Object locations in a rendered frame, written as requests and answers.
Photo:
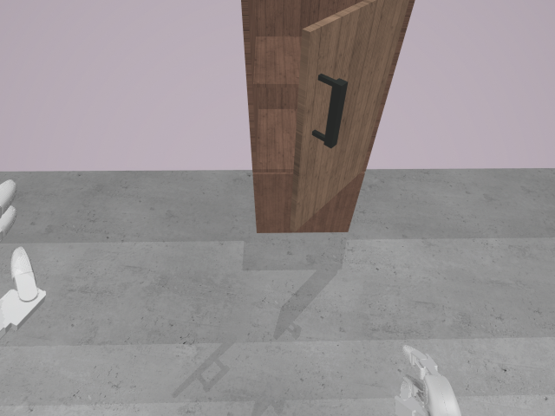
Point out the cupboard door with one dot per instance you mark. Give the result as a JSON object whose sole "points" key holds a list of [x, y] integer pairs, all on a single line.
{"points": [[356, 45]]}

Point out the left robot hand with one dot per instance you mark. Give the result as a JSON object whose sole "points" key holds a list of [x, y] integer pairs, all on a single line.
{"points": [[19, 304]]}

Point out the handle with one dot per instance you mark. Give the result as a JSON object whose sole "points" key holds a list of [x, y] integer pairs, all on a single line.
{"points": [[338, 92]]}

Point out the right robot hand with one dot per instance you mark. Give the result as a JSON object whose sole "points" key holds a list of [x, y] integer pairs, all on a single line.
{"points": [[435, 397]]}

